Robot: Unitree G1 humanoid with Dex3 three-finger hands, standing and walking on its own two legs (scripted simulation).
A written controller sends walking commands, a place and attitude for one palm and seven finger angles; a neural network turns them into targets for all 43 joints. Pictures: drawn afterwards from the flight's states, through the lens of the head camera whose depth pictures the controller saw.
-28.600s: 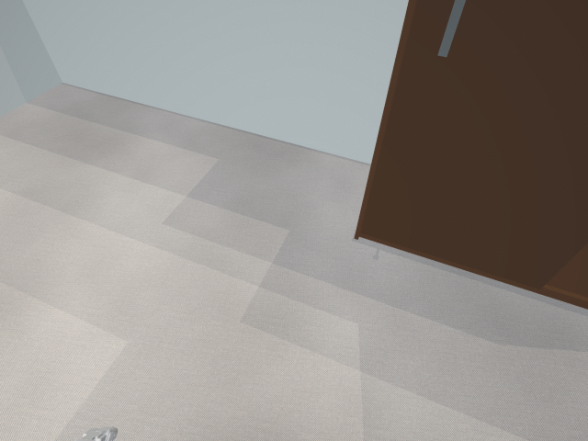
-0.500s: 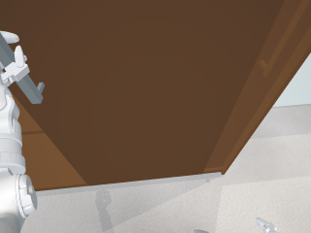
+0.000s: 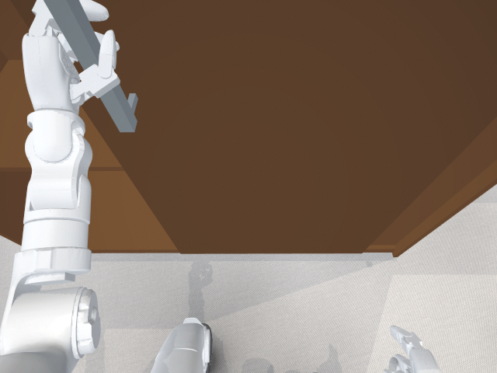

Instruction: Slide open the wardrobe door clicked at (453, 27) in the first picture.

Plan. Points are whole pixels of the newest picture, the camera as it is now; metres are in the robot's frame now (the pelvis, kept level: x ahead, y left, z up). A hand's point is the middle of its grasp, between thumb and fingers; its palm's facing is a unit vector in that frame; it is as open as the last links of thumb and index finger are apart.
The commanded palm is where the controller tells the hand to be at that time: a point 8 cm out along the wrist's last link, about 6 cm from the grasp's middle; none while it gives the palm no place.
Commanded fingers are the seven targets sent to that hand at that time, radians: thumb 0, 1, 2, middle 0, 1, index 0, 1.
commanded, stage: stop walking and hold the door there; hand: left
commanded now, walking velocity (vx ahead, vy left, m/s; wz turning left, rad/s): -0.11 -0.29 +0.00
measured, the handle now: (95, 42) +0.47 +0.21 +0.23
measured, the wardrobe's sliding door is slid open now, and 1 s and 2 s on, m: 0.56 0.56 0.56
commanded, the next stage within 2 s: loosen the grip on the handle in 0.76 s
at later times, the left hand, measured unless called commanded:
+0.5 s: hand (108, 73) +0.43 +0.19 +0.22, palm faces +0.12 -0.99 -0.07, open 5.9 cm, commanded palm +0.40 +0.23 +0.20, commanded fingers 0.00 0.90 0.90 -0.45 -1.40 -0.45 -1.40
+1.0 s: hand (96, 66) +0.43 +0.20 +0.23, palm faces +0.11 -0.99 -0.03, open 7.0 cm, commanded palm +0.40 +0.24 +0.21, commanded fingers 0.00 -0.07 0.43 -0.45 -1.40 -0.45 -1.40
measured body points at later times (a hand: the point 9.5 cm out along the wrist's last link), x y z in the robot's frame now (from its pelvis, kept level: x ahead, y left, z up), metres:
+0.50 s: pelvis +0.01 +0.05 -0.01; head +0.08 +0.06 +0.44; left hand +0.42 +0.24 +0.22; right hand +0.18 -0.17 -0.12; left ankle +0.02 +0.17 -0.74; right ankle +0.01 -0.05 -0.73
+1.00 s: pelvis -0.02 +0.05 +0.00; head +0.00 +0.05 +0.45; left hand +0.41 +0.25 +0.23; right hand +0.12 -0.20 -0.10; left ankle +0.02 +0.17 -0.73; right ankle +0.00 -0.06 -0.73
